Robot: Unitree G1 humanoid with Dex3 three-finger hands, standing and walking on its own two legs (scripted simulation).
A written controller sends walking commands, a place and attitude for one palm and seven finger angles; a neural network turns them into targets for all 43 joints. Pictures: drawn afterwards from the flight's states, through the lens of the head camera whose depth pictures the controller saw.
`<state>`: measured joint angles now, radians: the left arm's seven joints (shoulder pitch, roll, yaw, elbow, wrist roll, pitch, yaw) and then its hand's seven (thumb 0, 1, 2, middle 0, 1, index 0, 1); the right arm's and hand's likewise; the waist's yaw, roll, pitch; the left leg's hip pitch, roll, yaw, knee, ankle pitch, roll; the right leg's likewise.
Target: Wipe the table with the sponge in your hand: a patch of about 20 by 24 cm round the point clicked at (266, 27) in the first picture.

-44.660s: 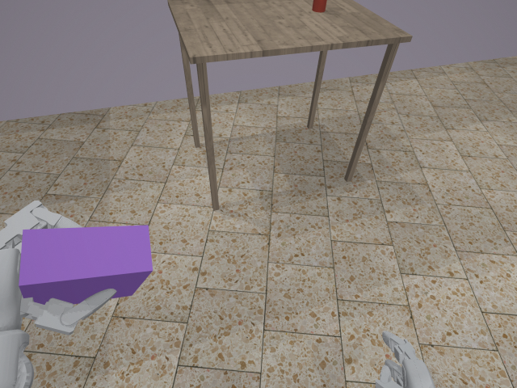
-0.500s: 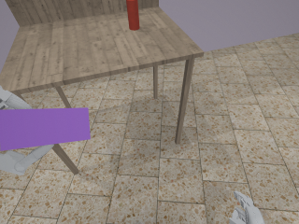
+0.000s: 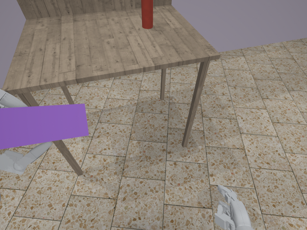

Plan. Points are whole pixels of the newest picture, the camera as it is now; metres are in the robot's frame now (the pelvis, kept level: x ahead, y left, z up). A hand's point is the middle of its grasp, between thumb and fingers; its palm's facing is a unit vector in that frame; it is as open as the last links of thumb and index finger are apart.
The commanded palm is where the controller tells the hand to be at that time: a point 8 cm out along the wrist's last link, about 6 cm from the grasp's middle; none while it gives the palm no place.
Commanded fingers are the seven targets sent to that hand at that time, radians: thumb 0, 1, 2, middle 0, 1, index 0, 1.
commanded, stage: stand and wait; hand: left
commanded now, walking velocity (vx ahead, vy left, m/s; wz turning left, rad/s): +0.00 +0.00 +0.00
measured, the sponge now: (54, 125) +0.25 +0.20 +0.21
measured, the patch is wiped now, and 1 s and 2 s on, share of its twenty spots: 1.00 1.00 1.00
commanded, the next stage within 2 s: none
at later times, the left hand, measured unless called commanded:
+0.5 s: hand (25, 127) +0.22 +0.23 +0.23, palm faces +0.45 -0.80 -0.40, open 9.6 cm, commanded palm +0.16 +0.28 +0.26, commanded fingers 0.00 0.10 1.30 -1.20 -1.60 -1.20 -1.60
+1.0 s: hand (30, 127) +0.23 +0.23 +0.23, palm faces +0.44 -0.80 -0.41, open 9.6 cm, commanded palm +0.17 +0.28 +0.26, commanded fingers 0.00 0.10 1.30 -1.20 -1.60 -1.20 -1.60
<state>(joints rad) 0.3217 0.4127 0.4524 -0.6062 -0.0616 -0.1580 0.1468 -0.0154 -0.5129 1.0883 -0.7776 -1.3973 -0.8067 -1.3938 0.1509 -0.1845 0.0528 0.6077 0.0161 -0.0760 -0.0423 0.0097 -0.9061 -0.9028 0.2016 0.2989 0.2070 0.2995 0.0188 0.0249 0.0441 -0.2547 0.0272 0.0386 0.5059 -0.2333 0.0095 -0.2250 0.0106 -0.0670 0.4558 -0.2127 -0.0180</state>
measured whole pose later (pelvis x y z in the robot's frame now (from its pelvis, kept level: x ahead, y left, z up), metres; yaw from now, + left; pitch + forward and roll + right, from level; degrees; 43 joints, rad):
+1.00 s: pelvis +0.01 +0.00 +0.00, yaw +0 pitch +0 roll -1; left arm 0.39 0.41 0.43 -0.62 -0.07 -0.15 0.15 -0.02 -0.51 1.09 -0.78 -1.40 -0.81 -1.40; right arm 0.16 -0.23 0.02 0.60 0.02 -0.07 -0.05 0.01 -0.91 -0.90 0.20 0.30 0.20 0.30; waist 0.00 0.04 0.04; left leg -0.26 0.04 0.04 0.50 -0.24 0.00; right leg -0.23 0.02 -0.06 0.45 -0.22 -0.02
